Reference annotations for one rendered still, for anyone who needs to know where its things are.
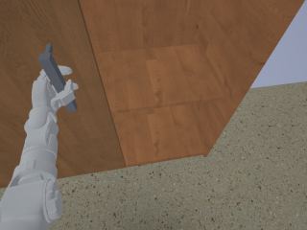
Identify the left robot hand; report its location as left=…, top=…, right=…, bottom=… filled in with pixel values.
left=32, top=65, right=79, bottom=114

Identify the handle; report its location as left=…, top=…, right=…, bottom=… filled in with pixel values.
left=38, top=44, right=78, bottom=112

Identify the robot left forearm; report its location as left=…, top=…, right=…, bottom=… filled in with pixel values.
left=0, top=106, right=59, bottom=223

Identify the wardrobe door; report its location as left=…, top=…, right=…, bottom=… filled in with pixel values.
left=0, top=0, right=126, bottom=189

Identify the robot left upper arm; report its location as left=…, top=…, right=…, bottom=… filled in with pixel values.
left=0, top=179, right=63, bottom=230

